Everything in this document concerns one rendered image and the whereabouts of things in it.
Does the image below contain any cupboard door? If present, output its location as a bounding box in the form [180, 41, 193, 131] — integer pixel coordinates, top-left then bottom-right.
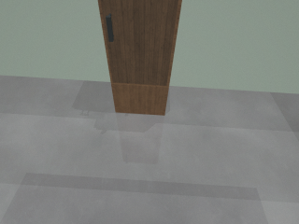
[101, 0, 178, 86]

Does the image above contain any handle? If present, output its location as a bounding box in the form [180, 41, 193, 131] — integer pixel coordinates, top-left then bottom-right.
[106, 13, 114, 42]

